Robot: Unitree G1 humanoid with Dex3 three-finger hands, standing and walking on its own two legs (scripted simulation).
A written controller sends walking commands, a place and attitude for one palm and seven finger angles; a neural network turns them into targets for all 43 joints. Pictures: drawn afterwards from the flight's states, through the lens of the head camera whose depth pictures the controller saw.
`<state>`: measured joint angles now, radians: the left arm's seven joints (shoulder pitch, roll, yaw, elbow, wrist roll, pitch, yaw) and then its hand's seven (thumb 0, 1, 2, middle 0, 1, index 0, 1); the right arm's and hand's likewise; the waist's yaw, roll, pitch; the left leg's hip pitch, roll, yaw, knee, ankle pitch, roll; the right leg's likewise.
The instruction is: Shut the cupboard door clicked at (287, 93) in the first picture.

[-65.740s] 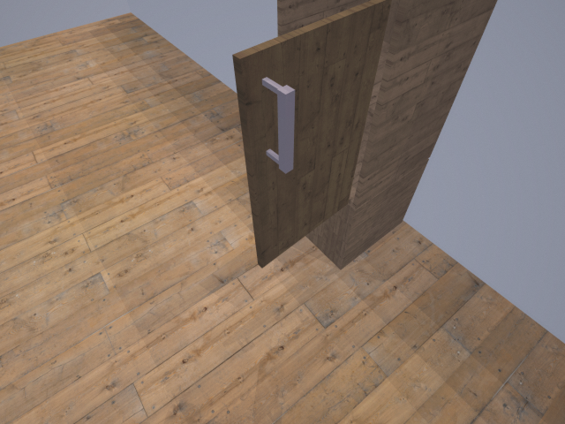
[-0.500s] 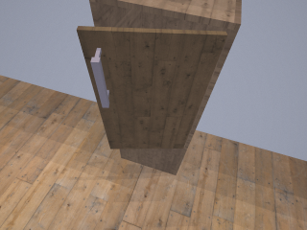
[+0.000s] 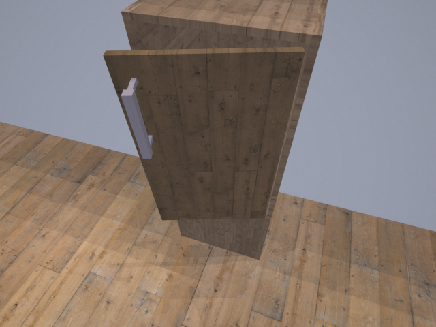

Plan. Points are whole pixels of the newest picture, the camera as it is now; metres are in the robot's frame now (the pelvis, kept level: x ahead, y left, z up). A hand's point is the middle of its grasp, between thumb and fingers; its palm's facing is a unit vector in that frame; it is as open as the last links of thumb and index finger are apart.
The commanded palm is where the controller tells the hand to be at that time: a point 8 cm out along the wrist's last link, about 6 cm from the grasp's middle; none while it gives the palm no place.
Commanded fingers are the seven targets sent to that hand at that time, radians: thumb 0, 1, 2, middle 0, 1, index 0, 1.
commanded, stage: look again from close up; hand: left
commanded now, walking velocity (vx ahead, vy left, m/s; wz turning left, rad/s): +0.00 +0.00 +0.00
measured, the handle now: (140, 121) +0.47 +0.18 +0.13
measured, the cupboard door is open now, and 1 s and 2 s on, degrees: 19 19 19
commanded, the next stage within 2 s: shuffle to correct the standing spot in 0.40 s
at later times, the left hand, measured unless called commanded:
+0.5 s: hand out of the picture -0.01 +0.24 -0.17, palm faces +0.00 -0.97 -0.23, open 7.4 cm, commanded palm none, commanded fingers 0.00 0.90 0.90 -0.20 -0.30 -0.20 -0.30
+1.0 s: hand out of the picture -0.05 +0.19 -0.18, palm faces +0.03 -0.99 -0.16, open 7.4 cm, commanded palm none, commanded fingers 0.00 0.90 0.90 -0.20 -0.30 -0.20 -0.30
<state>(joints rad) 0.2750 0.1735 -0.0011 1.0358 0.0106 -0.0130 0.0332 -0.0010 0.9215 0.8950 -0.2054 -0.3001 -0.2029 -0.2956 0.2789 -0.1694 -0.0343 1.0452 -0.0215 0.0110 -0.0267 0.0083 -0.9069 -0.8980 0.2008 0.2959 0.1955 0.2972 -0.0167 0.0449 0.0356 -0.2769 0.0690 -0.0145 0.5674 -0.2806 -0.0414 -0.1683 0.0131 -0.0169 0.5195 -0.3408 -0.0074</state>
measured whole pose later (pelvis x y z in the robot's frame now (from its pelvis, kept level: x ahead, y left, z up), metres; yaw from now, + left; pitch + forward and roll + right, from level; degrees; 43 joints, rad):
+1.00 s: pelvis +0.00 +0.02 -0.01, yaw -1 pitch +0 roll -1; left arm 0.41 0.15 0.02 1.07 0.02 0.04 0.00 0.00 0.91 0.90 -0.20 -0.30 -0.20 -0.30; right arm 0.31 -0.17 -0.04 1.08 -0.02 0.01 -0.04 0.01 -0.91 -0.90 0.20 0.30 0.19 0.30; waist -0.01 0.00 0.02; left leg -0.32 0.05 0.01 0.63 -0.31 -0.02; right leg -0.22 -0.01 0.00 0.58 -0.37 0.02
